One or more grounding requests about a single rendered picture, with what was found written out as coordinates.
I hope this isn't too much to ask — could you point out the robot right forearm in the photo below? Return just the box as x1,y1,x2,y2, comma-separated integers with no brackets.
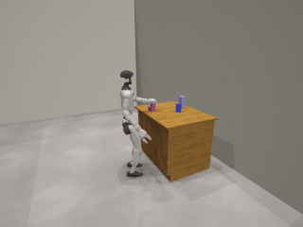
123,111,141,131

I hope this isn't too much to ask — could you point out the robot right hand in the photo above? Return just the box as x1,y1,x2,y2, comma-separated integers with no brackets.
137,129,151,144

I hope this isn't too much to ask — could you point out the robot left forearm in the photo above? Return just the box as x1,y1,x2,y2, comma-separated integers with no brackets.
135,96,150,104

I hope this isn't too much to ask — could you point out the right robot upper arm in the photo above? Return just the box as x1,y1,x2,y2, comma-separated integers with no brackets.
122,91,131,116

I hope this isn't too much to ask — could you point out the table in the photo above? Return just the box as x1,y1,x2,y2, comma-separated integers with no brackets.
134,101,218,182

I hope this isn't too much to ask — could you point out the sponge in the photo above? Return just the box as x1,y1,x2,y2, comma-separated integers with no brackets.
148,102,156,112

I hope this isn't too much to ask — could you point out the right robot thigh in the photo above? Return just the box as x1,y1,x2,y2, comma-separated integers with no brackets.
123,123,141,154

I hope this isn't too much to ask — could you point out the robot left hand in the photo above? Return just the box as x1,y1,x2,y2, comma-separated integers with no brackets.
148,98,159,108

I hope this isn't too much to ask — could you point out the humanoid robot torso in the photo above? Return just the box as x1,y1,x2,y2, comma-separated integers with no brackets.
120,88,134,128

